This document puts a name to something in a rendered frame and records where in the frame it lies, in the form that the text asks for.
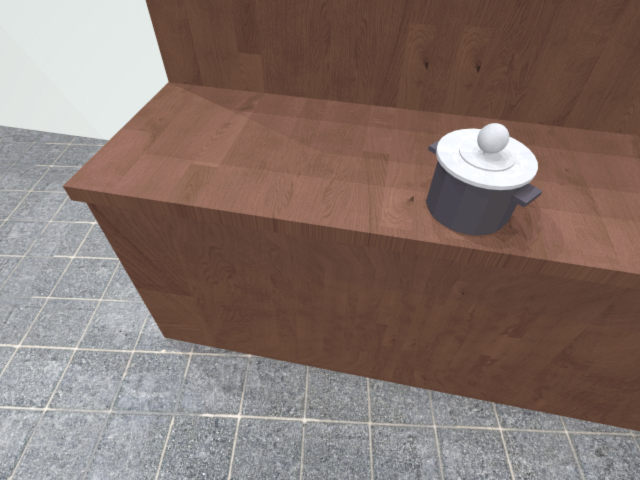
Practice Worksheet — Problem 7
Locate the lid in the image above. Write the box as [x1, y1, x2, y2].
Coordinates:
[436, 129, 538, 190]

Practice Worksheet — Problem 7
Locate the table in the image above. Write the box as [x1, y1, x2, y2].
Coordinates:
[63, 0, 640, 431]

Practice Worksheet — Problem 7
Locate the pot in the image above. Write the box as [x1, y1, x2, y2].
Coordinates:
[426, 140, 542, 235]

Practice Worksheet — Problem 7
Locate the knob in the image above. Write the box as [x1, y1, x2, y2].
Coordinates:
[477, 123, 509, 154]

